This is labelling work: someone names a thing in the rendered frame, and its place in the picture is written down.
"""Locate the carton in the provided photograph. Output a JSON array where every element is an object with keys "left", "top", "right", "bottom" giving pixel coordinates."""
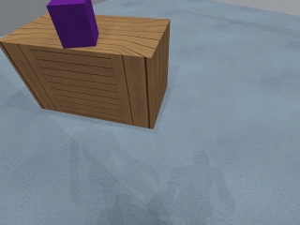
[{"left": 46, "top": 0, "right": 99, "bottom": 49}]

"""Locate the pedestal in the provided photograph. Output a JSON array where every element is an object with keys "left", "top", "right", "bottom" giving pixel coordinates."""
[{"left": 0, "top": 12, "right": 171, "bottom": 129}]

